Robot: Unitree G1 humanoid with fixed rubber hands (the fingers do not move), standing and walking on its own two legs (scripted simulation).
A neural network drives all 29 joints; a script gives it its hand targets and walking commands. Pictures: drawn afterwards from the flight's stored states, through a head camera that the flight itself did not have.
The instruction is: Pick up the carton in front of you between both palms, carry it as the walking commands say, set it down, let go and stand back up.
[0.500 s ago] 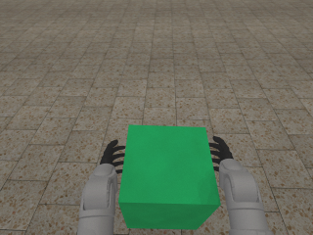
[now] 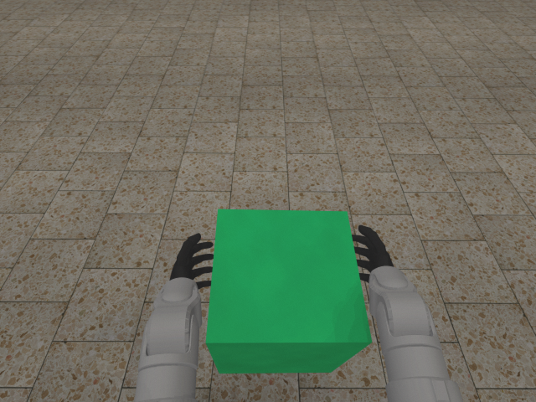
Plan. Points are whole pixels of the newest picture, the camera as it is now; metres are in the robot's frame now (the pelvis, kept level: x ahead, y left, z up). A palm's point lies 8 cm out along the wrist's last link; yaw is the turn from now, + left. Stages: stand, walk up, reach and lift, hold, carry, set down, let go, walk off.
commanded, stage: hold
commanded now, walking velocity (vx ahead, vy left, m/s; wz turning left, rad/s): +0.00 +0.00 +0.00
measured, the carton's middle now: (279, 297) +0.29 +0.01 -0.07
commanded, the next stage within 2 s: set down in 0.66 s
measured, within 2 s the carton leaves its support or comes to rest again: neither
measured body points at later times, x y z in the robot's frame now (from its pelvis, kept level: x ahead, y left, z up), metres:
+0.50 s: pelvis -0.03 +0.03 +0.00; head -0.05 +0.06 +0.45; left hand +0.28 +0.16 +0.02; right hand +0.26 -0.14 +0.03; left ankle +0.07 +0.13 -0.74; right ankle -0.05 -0.10 -0.74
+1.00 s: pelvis -0.03 +0.05 -0.01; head -0.01 +0.09 +0.43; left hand +0.33 +0.17 -0.01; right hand +0.30 -0.12 +0.00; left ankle +0.07 +0.13 -0.74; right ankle -0.05 -0.10 -0.74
